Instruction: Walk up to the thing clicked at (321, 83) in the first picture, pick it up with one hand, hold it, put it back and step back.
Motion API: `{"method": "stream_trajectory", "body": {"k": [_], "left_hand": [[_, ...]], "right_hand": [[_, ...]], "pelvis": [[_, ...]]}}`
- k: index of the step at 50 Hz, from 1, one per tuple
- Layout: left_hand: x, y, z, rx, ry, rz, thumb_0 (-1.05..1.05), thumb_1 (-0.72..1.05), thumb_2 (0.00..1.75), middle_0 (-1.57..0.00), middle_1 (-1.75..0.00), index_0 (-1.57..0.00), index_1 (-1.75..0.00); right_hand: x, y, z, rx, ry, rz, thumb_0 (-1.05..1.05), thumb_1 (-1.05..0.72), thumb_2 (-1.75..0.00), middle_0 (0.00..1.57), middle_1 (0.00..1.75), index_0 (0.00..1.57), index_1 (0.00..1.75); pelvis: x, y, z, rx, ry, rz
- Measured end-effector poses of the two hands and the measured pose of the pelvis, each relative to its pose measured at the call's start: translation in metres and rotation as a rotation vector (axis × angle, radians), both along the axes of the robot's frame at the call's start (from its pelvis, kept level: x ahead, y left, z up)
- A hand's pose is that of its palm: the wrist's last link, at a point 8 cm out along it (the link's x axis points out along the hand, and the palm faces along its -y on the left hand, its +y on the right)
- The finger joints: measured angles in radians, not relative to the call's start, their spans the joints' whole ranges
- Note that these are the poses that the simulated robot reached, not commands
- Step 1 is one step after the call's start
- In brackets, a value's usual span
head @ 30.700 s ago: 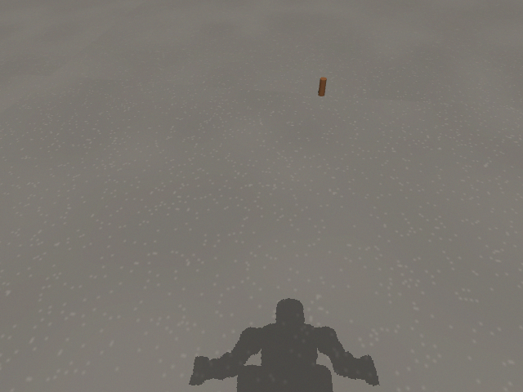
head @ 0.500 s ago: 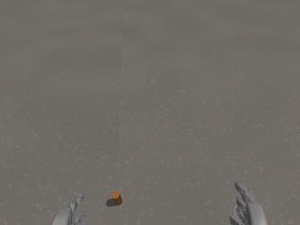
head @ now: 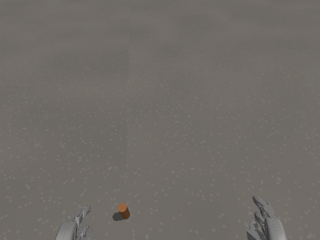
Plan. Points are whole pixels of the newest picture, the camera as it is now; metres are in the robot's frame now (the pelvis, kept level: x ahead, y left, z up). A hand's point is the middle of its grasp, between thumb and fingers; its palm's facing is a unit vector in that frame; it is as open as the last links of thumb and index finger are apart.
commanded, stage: home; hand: left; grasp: from above
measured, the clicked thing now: (124, 211) +0.42 +0.23 -0.65
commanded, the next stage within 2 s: stand in 0.40 s
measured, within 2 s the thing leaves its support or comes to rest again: neither
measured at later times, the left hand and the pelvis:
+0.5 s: hand (93, 237) +0.17 +0.18 -0.04, palm faces +0.05 -0.98 -0.21, open 7.4 cm; pelvis +0.01 +0.00 +0.00, yaw +0 degrees
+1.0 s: hand out of the picture +0.06 +0.24 -0.11, palm faces +0.03 -0.95 -0.32, open 7.4 cm; pelvis +0.00 +0.01 +0.05, yaw -1 degrees
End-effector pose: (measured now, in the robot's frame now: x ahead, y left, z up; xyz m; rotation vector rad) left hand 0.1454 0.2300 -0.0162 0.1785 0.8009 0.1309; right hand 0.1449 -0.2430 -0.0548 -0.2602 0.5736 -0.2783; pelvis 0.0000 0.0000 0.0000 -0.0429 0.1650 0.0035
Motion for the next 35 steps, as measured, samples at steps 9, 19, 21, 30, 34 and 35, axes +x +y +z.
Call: {"method": "stream_trajectory", "body": {"k": [9,19,21,30,34,35], "left_hand": [[0.002,-0.001,0.0,-0.003,0.002,0.002,0.02,0.9,0.9,-0.2,-0.3,-0.2,-0.3],[0.007,0.001,0.0,-0.003,-0.004,0.001,0.02,0.9,0.9,-0.2,-0.3,-0.2,-0.3],[0.008,0.001,0.0,-0.002,-0.005,-0.001,0.02,0.9,0.9,-0.2,-0.3,-0.2,-0.3],[0.012,0.021,-0.025,0.102,-0.009,-0.042,0.01,0.9,0.9,-0.2,-0.3,-0.2,-0.3],[-0.005,0.039,-0.04,0.126,0.082,-0.02,0.01,0.9,0.9,-0.2,-0.3,-0.2,-0.3],[-0.011,0.043,-0.043,0.128,0.106,-0.01,0.01,0.9,0.9,-0.2,-0.3,-0.2,-0.3]], "right_hand": [[0.004,-0.001,-0.001,0.0,0.004,0.0,0.02,-0.9,-0.9,0.21,0.3,0.2,0.3],[0.009,0.001,0.0,0.0,0.006,-0.003,0.02,-0.9,-0.9,0.21,0.3,0.2,0.3],[0.01,0.002,0.0,0.001,0.004,-0.005,0.02,-0.9,-0.9,0.21,0.3,0.2,0.3],[-0.001,-0.002,-0.018,-0.035,0.275,0.136,0.01,-0.9,-0.9,0.21,0.3,0.2,0.3],[-0.02,-0.012,-0.02,0.0,0.388,0.114,0.01,-0.9,-0.9,0.21,0.3,0.2,0.3],[-0.025,-0.015,-0.019,0.006,0.406,0.1,0.01,-0.9,-0.9,0.21,0.3,0.2,0.3]], "pelvis": [[0.003,-0.001,0.0,0.0,0.009,0.001],[0.008,0.001,0.0,-0.002,0.011,0.0],[0.009,0.002,0.0,-0.002,0.01,0.0],[-0.001,0.003,0.012,0.03,-0.09,-0.012],[-0.004,0.005,0.021,0.043,-0.128,-0.017],[-0.004,0.005,0.023,0.043,-0.135,-0.018]]}}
